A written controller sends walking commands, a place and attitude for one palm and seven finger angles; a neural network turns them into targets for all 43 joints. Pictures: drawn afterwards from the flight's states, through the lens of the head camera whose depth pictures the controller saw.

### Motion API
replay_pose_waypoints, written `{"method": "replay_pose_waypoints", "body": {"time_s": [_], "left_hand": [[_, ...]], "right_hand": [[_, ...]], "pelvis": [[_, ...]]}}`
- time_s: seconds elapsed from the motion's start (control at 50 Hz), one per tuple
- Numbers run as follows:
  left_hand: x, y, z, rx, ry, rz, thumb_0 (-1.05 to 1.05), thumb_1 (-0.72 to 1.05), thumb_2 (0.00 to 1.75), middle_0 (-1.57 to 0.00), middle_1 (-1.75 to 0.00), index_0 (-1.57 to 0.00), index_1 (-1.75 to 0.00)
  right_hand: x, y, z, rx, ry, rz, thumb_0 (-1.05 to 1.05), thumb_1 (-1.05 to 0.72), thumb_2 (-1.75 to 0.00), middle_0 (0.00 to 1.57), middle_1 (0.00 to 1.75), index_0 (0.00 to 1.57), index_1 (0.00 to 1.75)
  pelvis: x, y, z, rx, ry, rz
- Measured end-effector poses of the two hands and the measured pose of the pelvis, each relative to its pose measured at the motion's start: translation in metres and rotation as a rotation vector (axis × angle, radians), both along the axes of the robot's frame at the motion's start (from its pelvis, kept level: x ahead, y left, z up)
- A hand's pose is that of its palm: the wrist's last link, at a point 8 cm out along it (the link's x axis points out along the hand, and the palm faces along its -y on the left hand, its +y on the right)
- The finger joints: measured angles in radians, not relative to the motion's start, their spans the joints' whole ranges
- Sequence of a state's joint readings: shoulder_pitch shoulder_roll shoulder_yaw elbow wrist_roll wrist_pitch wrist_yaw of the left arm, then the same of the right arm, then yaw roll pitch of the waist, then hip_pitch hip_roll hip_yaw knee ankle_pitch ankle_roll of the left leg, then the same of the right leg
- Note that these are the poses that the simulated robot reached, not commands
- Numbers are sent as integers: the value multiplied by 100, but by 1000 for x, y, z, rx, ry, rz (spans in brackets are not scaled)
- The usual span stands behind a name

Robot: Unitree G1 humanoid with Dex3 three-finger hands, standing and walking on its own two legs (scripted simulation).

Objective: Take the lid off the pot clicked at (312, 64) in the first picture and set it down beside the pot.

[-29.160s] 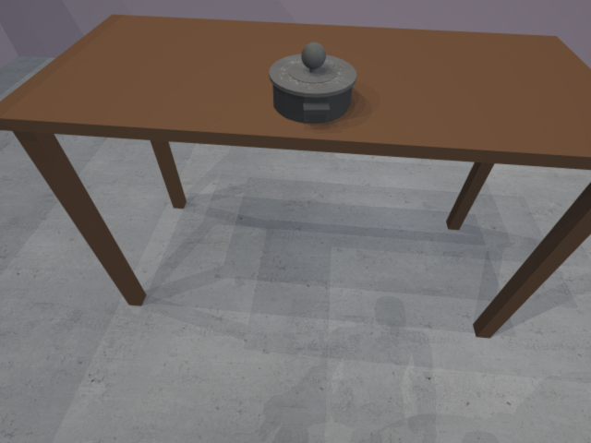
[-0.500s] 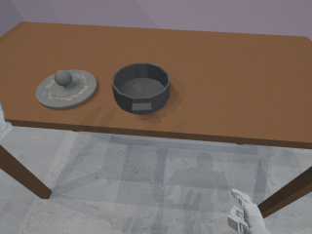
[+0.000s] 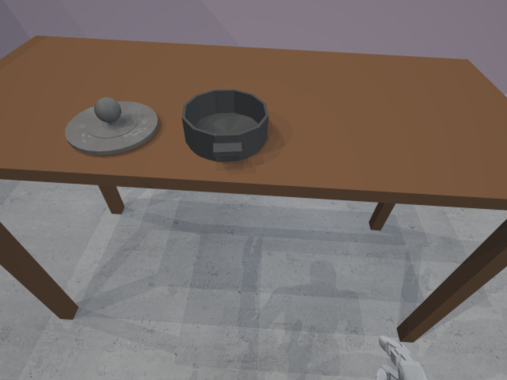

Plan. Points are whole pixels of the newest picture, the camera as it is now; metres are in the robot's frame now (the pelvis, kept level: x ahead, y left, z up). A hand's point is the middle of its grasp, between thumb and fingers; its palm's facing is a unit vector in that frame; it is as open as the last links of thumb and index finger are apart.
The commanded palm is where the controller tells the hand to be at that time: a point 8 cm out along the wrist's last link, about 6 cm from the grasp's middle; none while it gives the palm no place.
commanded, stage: step back with the hand held close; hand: left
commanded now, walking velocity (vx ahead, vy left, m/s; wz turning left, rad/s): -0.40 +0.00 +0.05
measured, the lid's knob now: (107, 110) +0.58 +0.34 +0.13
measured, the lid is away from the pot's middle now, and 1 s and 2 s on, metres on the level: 0.24 0.24 0.24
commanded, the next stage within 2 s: stop stepping back and stand still in 0.42 s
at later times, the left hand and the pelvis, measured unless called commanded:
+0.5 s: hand out of the picture +0.09 +0.25 +0.30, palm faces +0.58 -0.76 -0.30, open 7.4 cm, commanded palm none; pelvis -0.10 +0.00 +0.01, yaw +1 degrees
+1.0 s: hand out of the picture +0.02 +0.31 +0.30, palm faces +0.63 -0.77 -0.10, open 7.4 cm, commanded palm -0.09 +0.31 +0.30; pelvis -0.22 +0.02 +0.01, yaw +1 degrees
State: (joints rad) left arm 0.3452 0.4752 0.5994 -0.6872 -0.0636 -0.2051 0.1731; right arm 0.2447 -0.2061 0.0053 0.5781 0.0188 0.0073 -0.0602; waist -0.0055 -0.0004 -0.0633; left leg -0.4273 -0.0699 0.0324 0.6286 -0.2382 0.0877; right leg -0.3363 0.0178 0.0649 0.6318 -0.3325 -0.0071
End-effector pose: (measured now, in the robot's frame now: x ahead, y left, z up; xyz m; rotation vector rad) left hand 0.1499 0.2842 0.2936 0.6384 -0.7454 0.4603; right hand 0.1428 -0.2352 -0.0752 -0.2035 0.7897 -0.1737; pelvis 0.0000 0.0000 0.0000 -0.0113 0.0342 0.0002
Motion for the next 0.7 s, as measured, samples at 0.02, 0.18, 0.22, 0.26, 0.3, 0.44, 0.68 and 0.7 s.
{"method": "replay_pose_waypoints", "body": {"time_s": [0.02, 0.18, 0.22, 0.26, 0.3, 0.44, 0.68, 0.7], "left_hand": [[0, -3, -3, -14, 0, -14, 1, 89, 90, -21, -31, -21, -30], [-21, -32, -11, 79, 65, -196, 1, 89, 90, -21, -31, -21, -30], [-36, -36, -6, 141, 67, -205, 1, 88, 90, -21, -31, -21, -30], [-52, -38, 4, 185, 36, -191, 1, 88, 90, -22, -31, -21, -30], [-69, -38, 15, 207, -20, -161, 1, 88, 90, -22, -31, -22, -30], [-99, -12, 23, 68, -136, -73, 0, 88, 90, -22, -31, -21, -30], [-139, -16, -50, -34, 304, -161, 1, 89, 90, -21, -31, -20, -30], [-154, -27, -42, 17, 276, -189, 2, 89, 90, -21, -31, -21, -30]], "right_hand": [[-2, 0, -1, 0, 5, 7, 2, -90, -90, 20, 30, 20, 30], [-27, -5, 14, -35, -6, 6, 2, -90, -90, 20, 30, 21, 30], [-32, -7, 18, -49, -29, 7, 2, -90, -90, 20, 30, 21, 30], [-37, -9, 20, -58, -45, 13, 2, -90, -90, 20, 30, 21, 30], [-43, -11, 19, -56, -51, 20, 1, -90, -90, 20, 30, 21, 30], [-77, -12, 15, -34, 6, 2, 1, -90, -90, 20, 30, 20, 30], [-149, 6, 23, -31, -71, 22, 2, -90, -90, 20, 30, 20, 30], [-156, 7, 22, -32, -74, 28, 1, -90, -90, 20, 30, 21, 30]], "pelvis": [[-5, -1, 0, -9, 3, -6], [-45, -3, 3, -40, -7, 4], [-52, -3, 3, -42, -7, -1], [-59, -5, 3, -47, 0, 6], [-64, -7, 3, -45, 12, 13], [-89, -6, 10, -25, -16, 14], [-167, 5, 2, -1, -4, -12], [-170, 3, 0, 3, -2, -13]]}}
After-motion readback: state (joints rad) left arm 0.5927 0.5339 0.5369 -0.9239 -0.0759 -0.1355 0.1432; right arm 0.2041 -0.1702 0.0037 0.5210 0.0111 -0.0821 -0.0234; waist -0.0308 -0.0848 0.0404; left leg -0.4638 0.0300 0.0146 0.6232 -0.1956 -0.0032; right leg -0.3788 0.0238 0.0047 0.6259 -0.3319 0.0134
